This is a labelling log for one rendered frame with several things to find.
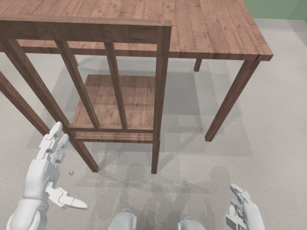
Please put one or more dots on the table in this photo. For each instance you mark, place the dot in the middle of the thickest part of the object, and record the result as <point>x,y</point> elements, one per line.
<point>201,29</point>

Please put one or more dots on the left robot forearm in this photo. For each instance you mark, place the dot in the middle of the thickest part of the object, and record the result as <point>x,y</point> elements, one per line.
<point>30,214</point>

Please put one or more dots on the robot thigh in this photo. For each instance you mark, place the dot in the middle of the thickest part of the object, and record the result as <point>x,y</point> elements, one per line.
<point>123,221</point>
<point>188,224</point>

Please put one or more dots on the chair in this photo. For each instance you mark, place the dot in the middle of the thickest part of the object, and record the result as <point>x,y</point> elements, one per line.
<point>112,108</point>

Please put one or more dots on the right robot hand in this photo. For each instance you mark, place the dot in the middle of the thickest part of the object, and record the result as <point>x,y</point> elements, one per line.
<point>249,217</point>

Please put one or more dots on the robot left thigh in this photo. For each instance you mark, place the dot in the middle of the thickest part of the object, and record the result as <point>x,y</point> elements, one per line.
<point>123,221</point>

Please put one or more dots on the left robot hand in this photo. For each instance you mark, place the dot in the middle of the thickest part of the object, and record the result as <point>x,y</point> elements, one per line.
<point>45,166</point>

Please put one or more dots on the robot right thigh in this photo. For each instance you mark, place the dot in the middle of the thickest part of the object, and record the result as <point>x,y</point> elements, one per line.
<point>188,224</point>

